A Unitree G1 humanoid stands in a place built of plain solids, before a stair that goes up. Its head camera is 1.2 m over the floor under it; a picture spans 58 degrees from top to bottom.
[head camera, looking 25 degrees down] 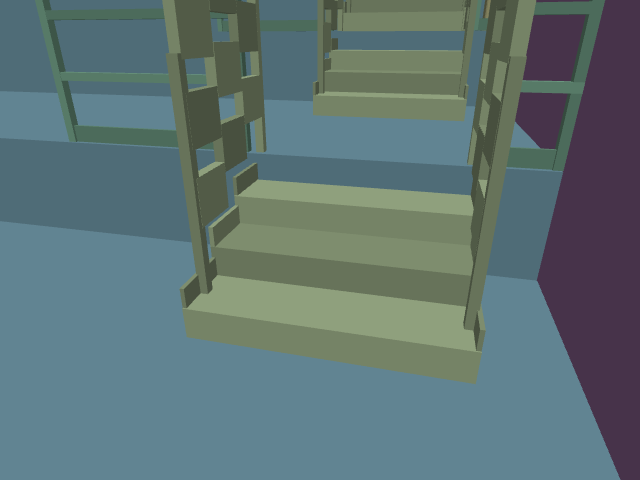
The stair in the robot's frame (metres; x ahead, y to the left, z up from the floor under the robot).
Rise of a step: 0.15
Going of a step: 0.30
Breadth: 1.22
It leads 14 degrees to the right of straight ahead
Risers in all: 4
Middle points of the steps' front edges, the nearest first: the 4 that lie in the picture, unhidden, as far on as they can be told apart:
1.41 0.00 0.15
1.70 -0.07 0.31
1.99 -0.14 0.46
2.28 -0.21 0.61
